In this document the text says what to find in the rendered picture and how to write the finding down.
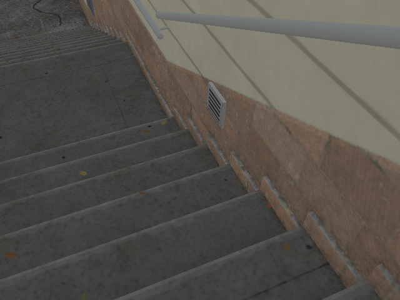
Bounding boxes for stairs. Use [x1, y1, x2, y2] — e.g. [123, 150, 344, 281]
[0, 116, 382, 300]
[0, 26, 122, 66]

